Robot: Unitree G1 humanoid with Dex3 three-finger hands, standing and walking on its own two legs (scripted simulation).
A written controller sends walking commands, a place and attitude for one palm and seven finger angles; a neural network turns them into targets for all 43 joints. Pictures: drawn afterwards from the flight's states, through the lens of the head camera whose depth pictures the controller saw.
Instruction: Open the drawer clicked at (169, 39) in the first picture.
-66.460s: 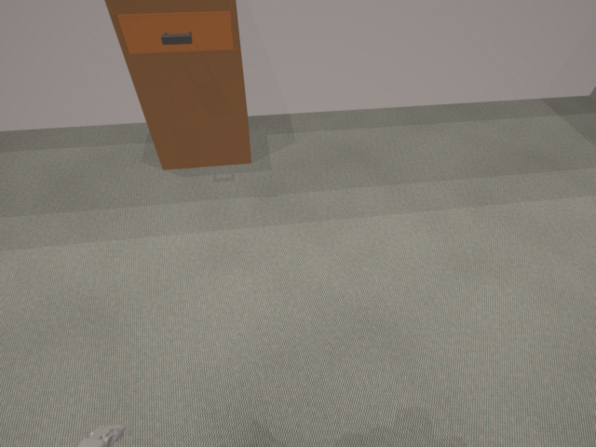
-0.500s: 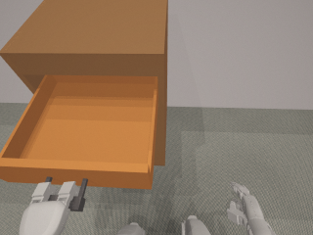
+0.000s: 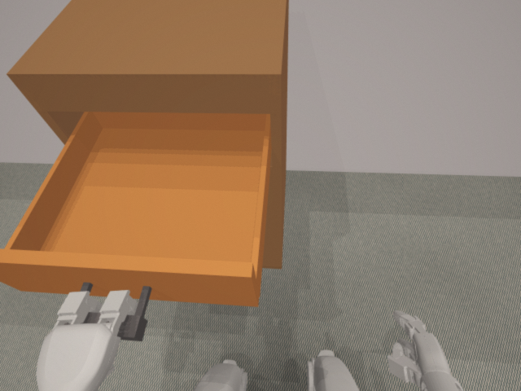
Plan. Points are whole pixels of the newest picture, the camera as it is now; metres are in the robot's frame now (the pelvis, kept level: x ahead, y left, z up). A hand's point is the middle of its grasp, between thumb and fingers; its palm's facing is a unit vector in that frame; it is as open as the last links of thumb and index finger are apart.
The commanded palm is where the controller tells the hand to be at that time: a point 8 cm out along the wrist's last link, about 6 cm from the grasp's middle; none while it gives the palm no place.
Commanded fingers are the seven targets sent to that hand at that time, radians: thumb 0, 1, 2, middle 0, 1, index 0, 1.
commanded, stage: open the thumb to release the handle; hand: left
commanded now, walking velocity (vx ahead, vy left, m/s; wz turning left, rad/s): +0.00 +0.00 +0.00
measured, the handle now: (109, 308) +0.23 +0.25 +0.00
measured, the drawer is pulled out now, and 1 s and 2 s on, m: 0.30 0.30 0.30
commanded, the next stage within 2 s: lift the hand off the handle in 0.34 s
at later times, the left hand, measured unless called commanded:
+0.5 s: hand (105, 353) +0.17 +0.24 -0.01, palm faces -0.02 -0.05 -1.00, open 13.6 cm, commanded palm +0.15 +0.25 +0.04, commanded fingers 0.00 -0.50 0.30 -0.30 -1.20 -0.30 -1.20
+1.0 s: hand (100, 347) +0.17 +0.24 +0.01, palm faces +0.00 -0.05 -1.00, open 13.9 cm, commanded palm +0.15 +0.24 +0.06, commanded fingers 0.00 -0.50 0.30 -0.30 -1.20 -0.30 -1.20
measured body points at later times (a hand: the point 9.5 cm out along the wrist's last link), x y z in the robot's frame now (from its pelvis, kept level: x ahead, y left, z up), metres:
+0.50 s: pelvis -0.01 -0.01 +0.01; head +0.05 -0.03 +0.46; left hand +0.17 +0.24 +0.05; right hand +0.19 -0.25 -0.09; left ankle -0.02 +0.13 -0.64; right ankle +0.05 -0.11 -0.64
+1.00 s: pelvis -0.01 -0.01 +0.02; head +0.04 -0.04 +0.47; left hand +0.17 +0.24 +0.06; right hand +0.20 -0.23 -0.08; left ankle -0.02 +0.13 -0.64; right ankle +0.05 -0.11 -0.64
